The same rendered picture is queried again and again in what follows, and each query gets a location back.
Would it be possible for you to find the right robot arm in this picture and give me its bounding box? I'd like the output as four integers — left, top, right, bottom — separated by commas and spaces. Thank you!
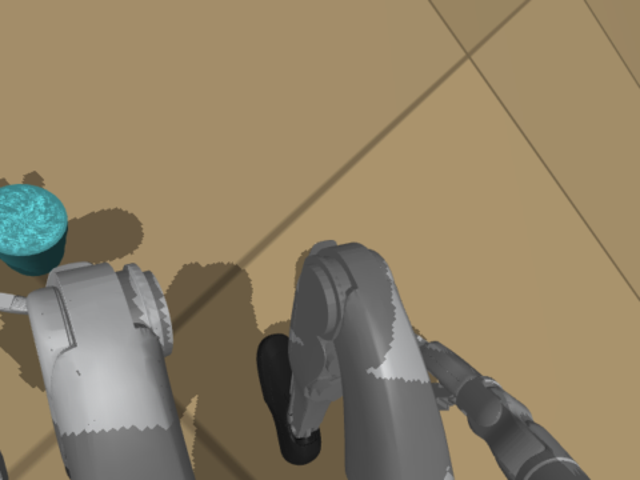
456, 376, 591, 480

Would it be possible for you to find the right robot hand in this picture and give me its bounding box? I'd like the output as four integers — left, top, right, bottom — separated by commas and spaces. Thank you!
415, 334, 482, 411

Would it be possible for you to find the cup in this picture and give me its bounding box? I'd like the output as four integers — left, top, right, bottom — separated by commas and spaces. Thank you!
0, 184, 68, 276

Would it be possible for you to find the left robot hand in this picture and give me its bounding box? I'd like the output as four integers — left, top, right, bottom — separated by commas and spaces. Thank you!
0, 293, 28, 315

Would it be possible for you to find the right robot foot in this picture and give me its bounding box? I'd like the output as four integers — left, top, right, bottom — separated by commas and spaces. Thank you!
257, 334, 321, 465

